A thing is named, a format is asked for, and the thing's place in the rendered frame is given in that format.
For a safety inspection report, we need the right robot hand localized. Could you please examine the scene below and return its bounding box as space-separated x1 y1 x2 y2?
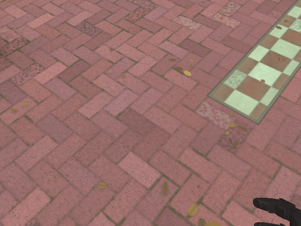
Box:
253 198 301 226

